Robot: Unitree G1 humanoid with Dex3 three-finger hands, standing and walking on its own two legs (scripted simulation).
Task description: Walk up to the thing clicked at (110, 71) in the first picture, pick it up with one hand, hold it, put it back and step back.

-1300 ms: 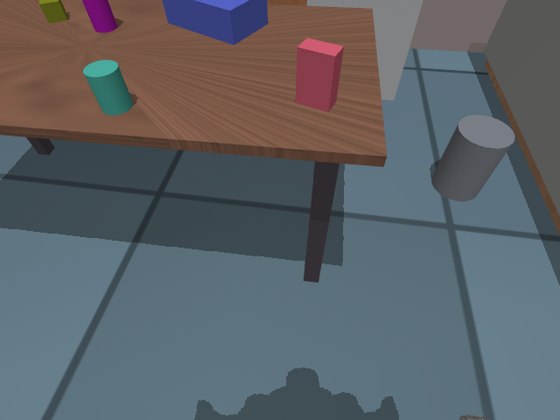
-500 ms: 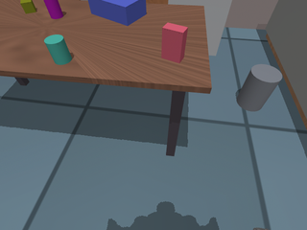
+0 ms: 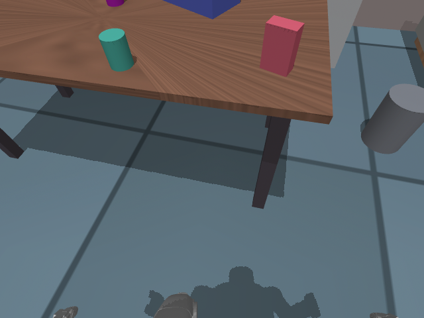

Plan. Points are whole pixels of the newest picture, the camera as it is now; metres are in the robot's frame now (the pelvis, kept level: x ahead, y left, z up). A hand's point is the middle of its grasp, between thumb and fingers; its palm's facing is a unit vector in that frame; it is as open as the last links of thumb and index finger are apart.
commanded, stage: walk up
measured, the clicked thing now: (117, 50) +0.83 +0.30 +0.03
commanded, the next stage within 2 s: none
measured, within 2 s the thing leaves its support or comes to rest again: neither
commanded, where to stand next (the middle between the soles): +0.17 +0.26 m, yaw +22 degrees
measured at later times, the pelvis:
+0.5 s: pelvis +0.07 +0.13 -0.02, yaw +14 degrees
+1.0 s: pelvis +0.11 +0.27 -0.02, yaw +25 degrees
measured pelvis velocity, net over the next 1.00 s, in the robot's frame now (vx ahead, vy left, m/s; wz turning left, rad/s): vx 0.11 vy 0.27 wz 0.43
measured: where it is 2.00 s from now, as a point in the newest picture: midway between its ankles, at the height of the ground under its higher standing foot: outside the picture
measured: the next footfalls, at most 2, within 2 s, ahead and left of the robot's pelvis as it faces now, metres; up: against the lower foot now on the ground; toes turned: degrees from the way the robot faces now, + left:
left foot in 0.16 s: +0.11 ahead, +0.24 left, +0.00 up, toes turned +7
right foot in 0.46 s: +0.19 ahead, +0.05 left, +0.00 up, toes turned +8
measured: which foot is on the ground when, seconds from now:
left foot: up 0.00-0.14, down 0.16-0.48, up 0.50-0.84, down 0.86-1.00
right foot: down 0.00-0.18, up 0.20-0.44, down 0.46-0.88, up 0.90-1.00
